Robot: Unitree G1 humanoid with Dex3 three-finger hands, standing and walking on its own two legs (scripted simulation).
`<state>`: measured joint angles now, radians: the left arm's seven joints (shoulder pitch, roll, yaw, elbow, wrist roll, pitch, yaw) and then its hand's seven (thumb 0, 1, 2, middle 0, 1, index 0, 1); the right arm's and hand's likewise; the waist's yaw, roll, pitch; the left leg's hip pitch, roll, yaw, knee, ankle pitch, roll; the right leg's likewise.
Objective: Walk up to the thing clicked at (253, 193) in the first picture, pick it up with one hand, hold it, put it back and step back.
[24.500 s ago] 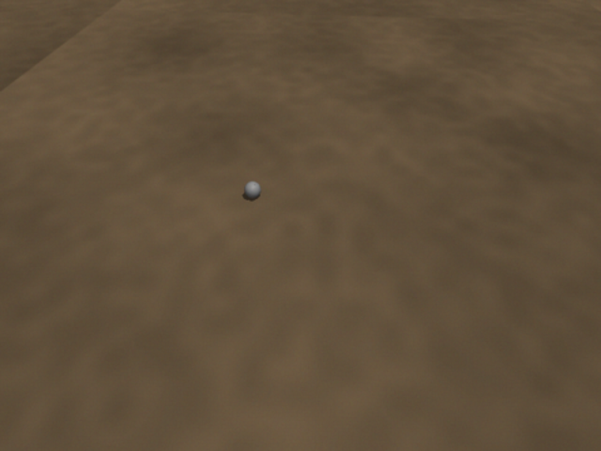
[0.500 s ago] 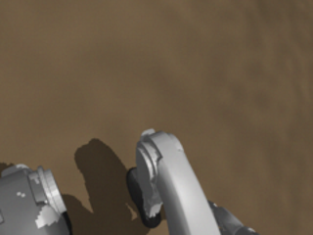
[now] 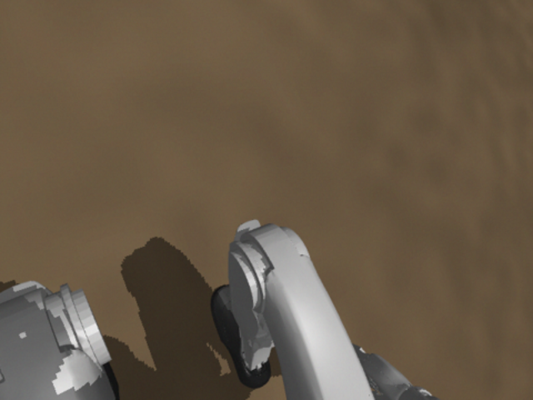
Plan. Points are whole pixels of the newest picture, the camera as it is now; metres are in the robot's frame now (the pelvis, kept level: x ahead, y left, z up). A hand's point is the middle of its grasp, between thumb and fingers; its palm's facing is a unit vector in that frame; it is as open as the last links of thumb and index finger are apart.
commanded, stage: open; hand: left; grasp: from above
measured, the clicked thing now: out of the picture +0.44 +0.37 -0.26
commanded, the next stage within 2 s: withdraw in 0.36 s
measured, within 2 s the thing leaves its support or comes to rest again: neither
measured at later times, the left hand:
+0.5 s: hand out of the picture +0.43 +0.36 -0.23, palm faces -0.42 -0.16 -0.89, open 14.0 cm
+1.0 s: hand out of the picture +0.42 +0.39 -0.06, palm faces -0.42 -0.10 -0.90, open 14.1 cm
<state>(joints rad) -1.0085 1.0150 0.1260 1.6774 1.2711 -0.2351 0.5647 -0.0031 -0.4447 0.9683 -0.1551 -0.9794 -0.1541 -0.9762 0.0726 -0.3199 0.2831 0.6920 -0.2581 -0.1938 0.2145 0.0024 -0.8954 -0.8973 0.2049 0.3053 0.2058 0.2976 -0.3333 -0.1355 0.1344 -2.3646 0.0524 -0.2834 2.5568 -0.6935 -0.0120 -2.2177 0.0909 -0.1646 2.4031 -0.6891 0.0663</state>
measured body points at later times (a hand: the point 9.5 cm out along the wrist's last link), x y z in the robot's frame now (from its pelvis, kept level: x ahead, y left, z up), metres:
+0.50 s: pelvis +0.00 +0.00 +0.00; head +0.25 +0.14 +0.34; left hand +0.44 +0.37 -0.17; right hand +0.08 -0.25 -0.06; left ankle +0.07 +0.13 -0.27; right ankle +0.11 -0.12 -0.26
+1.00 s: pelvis +0.00 -0.01 +0.05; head +0.20 +0.09 +0.44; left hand +0.43 +0.39 -0.01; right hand +0.12 -0.25 -0.06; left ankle +0.07 +0.13 -0.27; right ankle +0.11 -0.12 -0.27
